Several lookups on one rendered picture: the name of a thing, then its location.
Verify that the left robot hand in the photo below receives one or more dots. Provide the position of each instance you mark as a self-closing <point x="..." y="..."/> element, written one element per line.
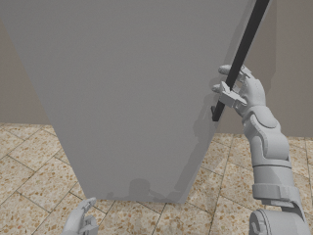
<point x="79" y="223"/>

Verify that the right robot forearm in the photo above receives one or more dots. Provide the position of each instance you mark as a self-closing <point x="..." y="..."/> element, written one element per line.
<point x="271" y="162"/>

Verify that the fridge door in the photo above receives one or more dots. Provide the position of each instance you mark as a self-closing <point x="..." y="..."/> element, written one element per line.
<point x="127" y="85"/>

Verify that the handle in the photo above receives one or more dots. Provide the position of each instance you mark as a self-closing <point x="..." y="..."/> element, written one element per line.
<point x="251" y="28"/>

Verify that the right robot hand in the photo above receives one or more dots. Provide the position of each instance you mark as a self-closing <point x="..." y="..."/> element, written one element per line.
<point x="241" y="99"/>

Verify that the right robot upper arm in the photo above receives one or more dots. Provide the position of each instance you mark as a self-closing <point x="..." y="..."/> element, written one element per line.
<point x="268" y="222"/>

